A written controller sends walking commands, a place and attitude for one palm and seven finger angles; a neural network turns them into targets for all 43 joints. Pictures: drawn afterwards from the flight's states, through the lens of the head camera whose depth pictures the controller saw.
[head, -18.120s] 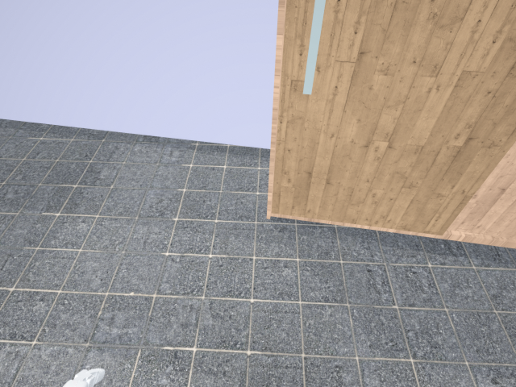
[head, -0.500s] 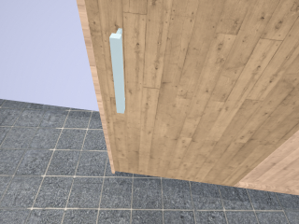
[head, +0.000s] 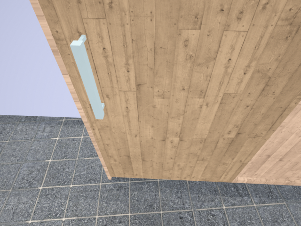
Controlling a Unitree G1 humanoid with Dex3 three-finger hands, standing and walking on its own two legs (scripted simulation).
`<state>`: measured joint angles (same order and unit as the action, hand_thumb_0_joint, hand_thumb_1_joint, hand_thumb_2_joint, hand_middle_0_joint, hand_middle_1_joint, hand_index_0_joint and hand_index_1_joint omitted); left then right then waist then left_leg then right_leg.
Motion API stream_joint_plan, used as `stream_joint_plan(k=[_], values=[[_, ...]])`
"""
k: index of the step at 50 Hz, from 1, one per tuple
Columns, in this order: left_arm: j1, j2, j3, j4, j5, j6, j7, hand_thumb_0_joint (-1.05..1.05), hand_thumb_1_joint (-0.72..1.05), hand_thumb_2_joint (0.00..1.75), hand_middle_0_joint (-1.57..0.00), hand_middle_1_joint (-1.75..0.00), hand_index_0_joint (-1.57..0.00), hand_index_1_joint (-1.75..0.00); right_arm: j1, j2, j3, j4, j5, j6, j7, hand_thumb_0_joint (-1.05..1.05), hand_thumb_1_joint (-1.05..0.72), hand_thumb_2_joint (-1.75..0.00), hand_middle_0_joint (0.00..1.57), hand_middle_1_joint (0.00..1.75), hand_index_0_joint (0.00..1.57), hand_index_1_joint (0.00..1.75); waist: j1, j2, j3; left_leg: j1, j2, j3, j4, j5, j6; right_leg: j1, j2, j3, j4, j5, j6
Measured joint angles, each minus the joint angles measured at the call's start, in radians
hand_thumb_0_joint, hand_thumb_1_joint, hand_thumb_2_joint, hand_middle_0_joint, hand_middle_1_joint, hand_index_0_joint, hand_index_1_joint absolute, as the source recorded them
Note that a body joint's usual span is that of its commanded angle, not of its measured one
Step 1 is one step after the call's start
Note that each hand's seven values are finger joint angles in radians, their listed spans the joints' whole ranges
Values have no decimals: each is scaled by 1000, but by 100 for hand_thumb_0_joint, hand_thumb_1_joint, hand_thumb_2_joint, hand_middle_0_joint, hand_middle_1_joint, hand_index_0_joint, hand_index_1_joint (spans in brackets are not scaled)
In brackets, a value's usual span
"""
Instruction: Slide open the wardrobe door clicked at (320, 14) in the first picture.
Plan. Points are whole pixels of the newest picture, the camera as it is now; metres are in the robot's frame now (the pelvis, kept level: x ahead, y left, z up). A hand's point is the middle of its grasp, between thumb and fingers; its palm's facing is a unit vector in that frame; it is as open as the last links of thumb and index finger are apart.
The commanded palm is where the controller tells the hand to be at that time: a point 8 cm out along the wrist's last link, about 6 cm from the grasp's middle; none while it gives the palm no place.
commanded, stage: come to a stop and stand still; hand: left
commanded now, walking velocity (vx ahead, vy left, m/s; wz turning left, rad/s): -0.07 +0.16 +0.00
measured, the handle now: (92, 82) +0.51 +0.22 +0.11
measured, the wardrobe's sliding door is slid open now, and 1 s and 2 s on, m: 0.00 0.00 0.00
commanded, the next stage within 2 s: look again from close up in 0.98 s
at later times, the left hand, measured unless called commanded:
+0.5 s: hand out of the picture +0.06 +0.23 -0.18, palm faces +0.02 -0.97 -0.23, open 7.4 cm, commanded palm none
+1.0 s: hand out of the picture +0.04 +0.17 -0.18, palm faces +0.03 -0.98 -0.19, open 7.3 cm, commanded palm none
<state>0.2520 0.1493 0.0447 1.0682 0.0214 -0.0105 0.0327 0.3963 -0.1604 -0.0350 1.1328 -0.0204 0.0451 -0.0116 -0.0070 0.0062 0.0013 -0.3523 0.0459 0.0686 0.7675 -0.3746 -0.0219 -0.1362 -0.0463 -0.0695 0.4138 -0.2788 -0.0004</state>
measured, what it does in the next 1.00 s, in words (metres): steps on the spot: left foot, then right foot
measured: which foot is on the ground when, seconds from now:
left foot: up 0.00-0.18, down 0.20-0.62, up 0.64-0.84, down 0.86-1.00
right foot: down 0.00-0.22, up 0.24-0.60, down 0.62-1.00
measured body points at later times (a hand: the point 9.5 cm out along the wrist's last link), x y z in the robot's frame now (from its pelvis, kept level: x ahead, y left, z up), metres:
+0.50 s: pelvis +0.01 +0.04 -0.01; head +0.07 +0.05 +0.44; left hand +0.06 +0.28 -0.16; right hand +0.12 -0.18 -0.15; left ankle +0.05 +0.15 -0.74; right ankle -0.03 -0.09 -0.70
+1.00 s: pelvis +0.00 -0.01 +0.00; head +0.02 +0.00 +0.45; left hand +0.04 +0.22 -0.16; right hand -0.01 -0.24 -0.16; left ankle -0.02 +0.12 -0.74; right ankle -0.01 -0.11 -0.74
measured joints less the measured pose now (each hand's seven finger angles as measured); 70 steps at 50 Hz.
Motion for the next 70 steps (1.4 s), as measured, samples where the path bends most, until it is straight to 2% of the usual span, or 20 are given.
stream_joint_plan(k=[5, 7, 9, 10, 12, 14, 17, 21, 26, 28, 31, 34, 36, 39, 44, 48, 54, 58, 62, 70], values=[[-1, -11, -1, -1, 5, 3, 2, 1, 93, 90, -20, -30, -20, -30, -95, -21, -9, -65, 8, -1, 2, 1, -91, -90, 20, 30, 19, 30, 14, -2, 54, -45, 1, -4, 13, 0, -24, -1, -18, -3, 19, -20, 16], [3, -10, 1, -3, 9, 8, 3, 0, 92, 90, -20, -30, -20, -30, -136, -26, -13, -89, 11, -3, 2, 1, -91, -90, 20, 30, 19, 30, 25, -12, 73, -32, -5, 2, -45, 8, -27, -8, -30, 0, 44, -39, 28], [11, -5, 3, -3, 8, 16, 3, 0, 92, 90, -20, -30, -20, -30, -172, -31, -15, -112, 13, -11, 2, 1, -91, -90, 20, 30, 19, 30, 32, -23, 85, 9, -11, 13, -157, 89, -27, -20, -41, 3, 88, -68, 43], [19, -3, 3, -5, 6, 22, 3, 0, 91, 90, -20, -30, -20, -30, -184, -35, -16, -125, 12, -19, 2, 1, -91, -90, 20, 30, 19, 30, 34, -20, 86, 35, -6, 18, -217, 176, -19, -33, -40, 4, 123, -90, 51], [16, 16, 5, -1, 0, 36, 7, 0, 91, 90, -20, -30, -20, -30, -220, -24, -17, -137, 11, -32, -4, 1, -91, -90, 20, 30, 19, 30, 40, -51, 97, 32, -21, 35, -191, 146, 24, -75, -55, 24, 228, -161, 48], [12, 32, 6, -2, -2, 46, 15, 0, 91, 90, -20, -30, -20, -30, -252, -8, -8, -150, 8, -38, -9, 1, -91, -90, 20, 30, 19, 30, 48, -70, 102, 42, -23, 54, -190, 106, 51, -128, -40, 52, 364, -244, 37], [-3, 44, 6, -4, -1, 55, 15, 0, 91, 90, -20, -30, -20, -30, -286, 10, 5, -168, 4, -44, -21, 1, -90, -90, 20, 30, 19, 30, 39, -63, 103, 58, -16, 55, -225, 117, 55, -185, -10, 56, 493, -258, 33], [-32, 53, 11, -38, 1, 61, 4, 0, 91, 90, -20, -30, -20, -30, -313, 27, 14, -179, 1, -39, -25, 0, -90, -90, 20, 30, 20, 30, 32, -43, 109, 65, -3, 54, -264, 147, 54, -231, 15, 53, 539, -235, 36], [-67, 60, 18, -86, 4, 65, -8, 0, 91, 90, -20, -30, -19, -30, -303, 26, 7, -171, -3, -30, -23, 0, -90, -90, 21, 30, 20, 30, 21, -20, 113, 58, 17, 53, -272, 166, 37, -233, 16, 48, 469, -205, 32], [-74, 57, 17, -99, 3, 59, -10, 0, 91, 90, -20, -30, -19, -30, -288, 15, -2, -162, -3, -25, -20, 0, -90, -90, 21, 30, 20, 30, 14, -7, 108, 52, 24, 51, -262, 167, 26, -201, 10, 40, 373, -169, 27], [-62, 56, 13, -115, 7, 37, -13, 0, 91, 90, -20, -30, -19, -30, -253, -4, -14, -147, 3, -14, -13, 0, -90, -90, 21, 30, 20, 30, 11, -4, 84, 24, 26, 54, -204, 145, 3, -116, -5, 35, 160, -41, 18], [-56, 30, -1, -96, 11, 32, -11, 0, 91, 90, -20, -30, -20, -30, -221, -33, -26, -127, 8, 12, -8, 1, -90, -90, 21, 30, 20, 30, -6, 32, 72, -8, 22, -1, -97, -18, 0, -111, 16, 14, 169, -55, -7], [-46, 18, -6, -86, 11, 31, -10, 0, 91, 90, -20, -30, -20, -30, -195, -40, -26, -112, 5, 22, -5, 1, -91, -90, 20, 30, 20, 30, -9, 30, 56, -16, 9, -18, -28, -56, 4, -101, 19, 7, 143, -41, -18], [-42, 8, -10, -69, 7, 25, -8, 0, 91, 90, -20, -30, -20, -30, -166, -39, -20, -90, 6, 15, -4, 1, -91, -90, 20, 30, 19, 30, -13, 16, 47, 7, 4, -24, -1, -49, 1, -88, 28, 1, 107, -18, -28], [-49, 14, -16, -33, -9, 14, -7, 0, 92, 90, -20, -30, -20, -30, -127, -23, -3, -51, 8, -13, -13, 1, -91, -90, 20, 30, 19, 30, -18, 8, 44, 135, 10, -32, -239, 66, -5, -94, 52, -27, 118, -25, -30], [-50, 29, -14, 1, -15, 15, -4, 0, 94, 90, -20, -30, -20, -30, -120, 12, 18, -15, 7, -25, -17, 1, -91, -90, 20, 30, 19, 30, 2, -28, 47, 173, 3, -20, -290, 87, -4, -56, 48, -16, 61, 7, -30], [-24, 18, -24, 46, -16, 16, -8, 0, 93, 90, -20, -30, -20, -30, -126, 30, 31, 0, 7, -33, -24, 1, -91, -90, 20, 30, 20, 30, 9, -13, 40, 210, -1, -14, -348, 119, -2, -20, 48, -12, 3, 38, -25], [20, 16, -32, -2, -4, -4, -9, 0, 92, 90, -20, -30, -20, -30, -113, -2, 20, -69, 1, -54, -18, 2, -92, -90, 21, 30, 20, 30, -5, 13, 50, 177, -7, -21, -293, 102, 8, -45, 39, -19, 48, 23, -23], [53, 32, -27, -26, -2, -7, -1, 0, 91, 90, -20, -30, -20, -30, -107, -37, 6, -104, 1, -51, -18, 2, -91, -90, 21, 30, 20, 30, -10, 19, 21, 167, -17, -27, -247, 78, 19, -48, 27, -23, 86, 1, -15], [25, 89, -29, -59, -4, -1, -5, 0, 90, 90, -20, -30, -20, -30, -156, -82, 9, -131, 5, -57, -10, 1, -91, -90, 20, 30, 20, 30, 4, -14, 9, 172, -29, -12, -237, 89, 42, -41, 15, -8, 82, 28, 6]])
